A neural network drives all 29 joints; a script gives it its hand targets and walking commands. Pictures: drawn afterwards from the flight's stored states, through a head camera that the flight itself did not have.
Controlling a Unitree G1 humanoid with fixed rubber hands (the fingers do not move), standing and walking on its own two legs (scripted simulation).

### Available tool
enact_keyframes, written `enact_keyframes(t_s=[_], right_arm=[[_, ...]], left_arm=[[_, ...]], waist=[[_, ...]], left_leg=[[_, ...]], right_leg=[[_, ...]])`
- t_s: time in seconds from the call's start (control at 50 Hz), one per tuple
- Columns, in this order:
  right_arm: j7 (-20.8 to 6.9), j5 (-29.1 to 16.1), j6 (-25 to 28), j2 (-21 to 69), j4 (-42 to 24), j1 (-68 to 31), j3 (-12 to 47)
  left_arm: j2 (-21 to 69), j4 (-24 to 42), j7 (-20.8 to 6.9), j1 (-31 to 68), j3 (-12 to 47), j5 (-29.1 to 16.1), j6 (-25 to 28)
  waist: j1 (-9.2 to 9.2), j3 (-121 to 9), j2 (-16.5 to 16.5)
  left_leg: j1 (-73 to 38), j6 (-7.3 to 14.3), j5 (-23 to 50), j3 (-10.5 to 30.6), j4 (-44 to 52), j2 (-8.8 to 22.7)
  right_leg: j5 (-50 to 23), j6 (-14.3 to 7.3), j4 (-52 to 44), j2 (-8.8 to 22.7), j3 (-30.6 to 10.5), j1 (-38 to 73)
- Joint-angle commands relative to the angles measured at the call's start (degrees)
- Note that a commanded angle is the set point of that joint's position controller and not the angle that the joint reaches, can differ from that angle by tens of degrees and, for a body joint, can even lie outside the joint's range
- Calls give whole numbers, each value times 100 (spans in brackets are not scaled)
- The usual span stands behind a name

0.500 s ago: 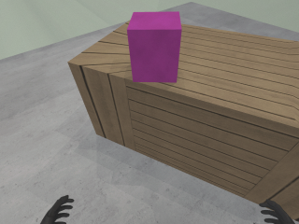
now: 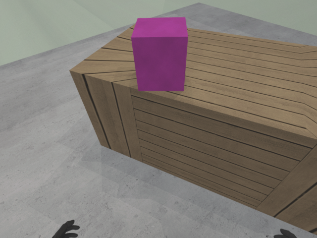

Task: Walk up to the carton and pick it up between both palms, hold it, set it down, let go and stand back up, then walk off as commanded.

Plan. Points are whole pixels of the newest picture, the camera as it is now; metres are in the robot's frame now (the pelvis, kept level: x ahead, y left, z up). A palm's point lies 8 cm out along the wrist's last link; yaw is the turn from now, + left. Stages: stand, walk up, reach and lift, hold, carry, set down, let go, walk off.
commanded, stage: stand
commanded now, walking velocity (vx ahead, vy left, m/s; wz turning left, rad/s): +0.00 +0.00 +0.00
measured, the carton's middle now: (161, 55) +0.85 +0.04 +0.05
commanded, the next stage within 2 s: none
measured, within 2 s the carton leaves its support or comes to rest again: neither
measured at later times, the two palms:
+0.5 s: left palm out of the picture +0.10 +0.31 -0.09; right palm out of the picture +0.10 -0.31 -0.09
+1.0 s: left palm out of the picture +0.10 +0.31 -0.09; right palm out of the picture +0.09 -0.31 -0.09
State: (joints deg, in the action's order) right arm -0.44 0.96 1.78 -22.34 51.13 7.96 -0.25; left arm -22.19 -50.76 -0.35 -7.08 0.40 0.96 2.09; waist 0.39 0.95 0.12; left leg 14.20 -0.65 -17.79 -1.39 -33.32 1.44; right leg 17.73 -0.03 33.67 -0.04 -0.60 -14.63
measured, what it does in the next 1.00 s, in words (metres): stands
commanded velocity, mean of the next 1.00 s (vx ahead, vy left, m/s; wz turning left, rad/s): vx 0.00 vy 0.00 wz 0.00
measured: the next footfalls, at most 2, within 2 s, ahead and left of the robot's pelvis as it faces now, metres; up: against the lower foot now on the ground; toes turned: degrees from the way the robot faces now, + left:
none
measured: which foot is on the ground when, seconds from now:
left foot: down 0.00-1.00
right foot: down 0.00-1.00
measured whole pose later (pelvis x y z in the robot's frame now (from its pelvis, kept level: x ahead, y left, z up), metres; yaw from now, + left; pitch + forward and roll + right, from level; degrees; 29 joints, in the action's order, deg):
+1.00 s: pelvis +0.00 +0.00 +0.02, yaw +0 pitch -2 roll +0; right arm -0.2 0.8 1.0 -22.4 60.8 5.8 -0.4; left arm -22.6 -60.8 0.0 -5.8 0.7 0.6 1.1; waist 0.1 1.3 0.2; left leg 7.2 -0.7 -11.5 -1.8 -20.8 1.5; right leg 11.0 0.3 20.6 0.0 -0.8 -7.5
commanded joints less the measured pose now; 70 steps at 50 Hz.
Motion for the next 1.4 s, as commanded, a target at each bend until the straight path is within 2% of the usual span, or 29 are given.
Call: enact_keyframes(t_s=[0.0, 0.16, 0.22, 0.42, 0.78, 0.84, 1.16, 1.2, 1.38], right_arm=[[25, -9, 66, -958, -191, -262, -209], [27, -7, 52, -946, 158, -394, -180], [28, -22, 55, -946, 280, -426, -179], [42, -16, 27, -961, 524, -510, -177], [44, -14, -1, -961, 672, -462, -181], [44, -11, -4, -992, 683, -459, -188], [54, -19, -22, -1015, 703, -447, -209], [58, -13, -26, -1015, 701, -437, -203], [51, -15, -27, -1018, 698, -437, -215]], left_arm=[[-1015, 193, 26, 289, -219, -13, 69], [-1042, -199, 25, 322, -193, -36, 49], [-1042, -322, 35, 364, -186, -27, 32], [-1055, -606, 47, 404, -160, -25, 7], [-1104, -735, 65, 359, -164, -32, -22], [-1076, -733, 64, 369, -162, -29, -32], [-1092, -759, 66, 357, -173, -33, -50], [-1084, -766, 67, 350, -170, -30, -54], [-1115, -761, 72, 360, -177, -33, -54]], waist=[[-8, -294, 20], [-40, -271, -68], [-36, -249, 19], [-19, -237, -32], [-33, -179, 27], [-27, -164, -61], [-30, -205, 10], [-23, -185, -66], [-21, -174, 23]], left_leg=[[-181, 318, 851, 463, 807, 433], [-414, 263, 988, 466, 1164, 489], [-473, 261, 1001, 498, 1303, 522], [-649, 219, 1095, 481, 1501, 547], [-688, 213, 1057, 505, 1642, 588], [-663, 197, 1068, 466, 1644, 575], [-775, 202, 1251, 465, 1670, 604], [-764, 195, 1268, 448, 1668, 597], [-798, 195, 1317, 441, 1686, 602]], right_leg=[[-1132, -255, -771, 535, -496, 143], [-1219, -202, -1138, 579, -528, 361], [-1283, -179, -1238, 584, -500, 439], [-1307, -144, -1461, 612, -496, 530], [-1236, -135, -1625, 655, -502, 612], [-1316, -130, -1632, 654, -505, 634], [-1461, -129, -1636, 664, -487, 712], [-1490, -139, -1648, 672, -500, 717], [-1526, -124, -1669, 673, -484, 712]])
